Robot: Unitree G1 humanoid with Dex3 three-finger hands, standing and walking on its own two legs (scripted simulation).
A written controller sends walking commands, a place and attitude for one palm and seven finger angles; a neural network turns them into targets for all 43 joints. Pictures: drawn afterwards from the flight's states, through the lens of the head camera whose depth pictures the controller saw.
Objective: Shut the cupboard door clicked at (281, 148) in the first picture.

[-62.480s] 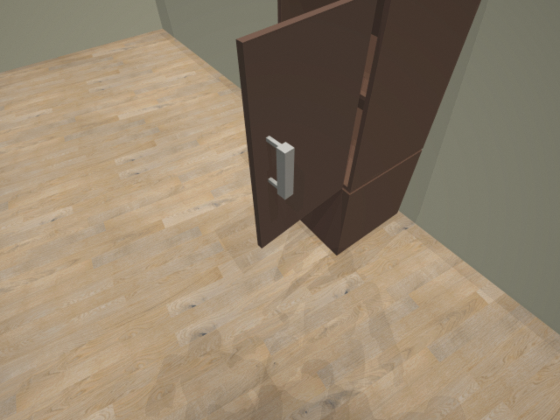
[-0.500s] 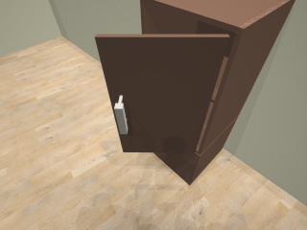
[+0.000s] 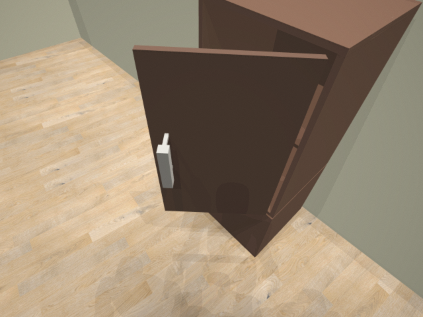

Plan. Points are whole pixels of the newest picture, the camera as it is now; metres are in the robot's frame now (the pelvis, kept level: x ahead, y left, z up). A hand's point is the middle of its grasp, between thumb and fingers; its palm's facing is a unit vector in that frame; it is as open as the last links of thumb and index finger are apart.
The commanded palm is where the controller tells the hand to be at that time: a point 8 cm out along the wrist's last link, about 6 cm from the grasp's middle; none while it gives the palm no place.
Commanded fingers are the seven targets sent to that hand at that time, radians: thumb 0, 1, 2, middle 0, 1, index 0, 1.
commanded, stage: shuffle to correct the standing spot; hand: left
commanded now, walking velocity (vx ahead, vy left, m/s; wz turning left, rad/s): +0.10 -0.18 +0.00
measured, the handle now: (167, 160) +0.48 +0.15 -0.03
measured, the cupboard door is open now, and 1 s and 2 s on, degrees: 45 45 45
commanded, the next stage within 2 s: come to a stop and stand still in 0.14 s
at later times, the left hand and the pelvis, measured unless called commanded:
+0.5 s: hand out of the picture +0.01 +0.12 -0.19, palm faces +0.03 -0.99 -0.15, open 7.4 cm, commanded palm none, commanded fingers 0.00 0.90 0.90 -0.20 -0.30 -0.20 -0.30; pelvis +0.05 -0.04 -0.01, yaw -2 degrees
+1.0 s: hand out of the picture +0.07 +0.11 -0.17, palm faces +0.01 -0.98 -0.20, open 7.3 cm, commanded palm none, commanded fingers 0.00 0.90 0.90 -0.20 -0.30 -0.20 -0.30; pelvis +0.03 -0.07 +0.00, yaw -1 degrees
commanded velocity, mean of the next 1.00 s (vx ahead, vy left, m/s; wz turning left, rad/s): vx -0.03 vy -0.02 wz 0.00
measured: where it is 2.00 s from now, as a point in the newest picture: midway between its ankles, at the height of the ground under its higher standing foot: outside the picture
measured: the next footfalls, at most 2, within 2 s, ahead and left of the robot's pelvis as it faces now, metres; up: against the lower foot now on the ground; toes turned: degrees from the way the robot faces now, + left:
right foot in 0.64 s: +0.06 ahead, -0.16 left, +0.00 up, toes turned -1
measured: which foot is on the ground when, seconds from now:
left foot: down 0.00-1.00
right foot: down 0.00-0.44, up 0.46-0.62, down 0.64-1.00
